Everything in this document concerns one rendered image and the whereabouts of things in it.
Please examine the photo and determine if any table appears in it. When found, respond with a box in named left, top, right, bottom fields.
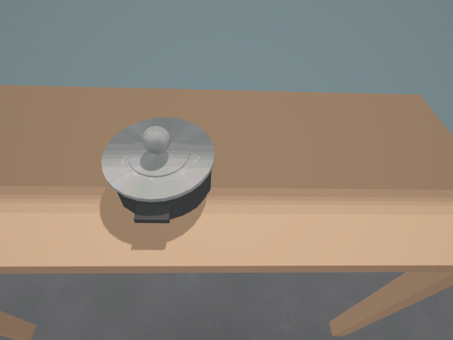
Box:
left=0, top=85, right=453, bottom=340

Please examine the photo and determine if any lid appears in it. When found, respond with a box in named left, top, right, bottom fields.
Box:
left=101, top=118, right=214, bottom=203

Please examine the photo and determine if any knob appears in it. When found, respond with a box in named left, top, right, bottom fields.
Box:
left=142, top=126, right=171, bottom=154

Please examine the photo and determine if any pot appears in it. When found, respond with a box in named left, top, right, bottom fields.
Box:
left=117, top=170, right=212, bottom=223

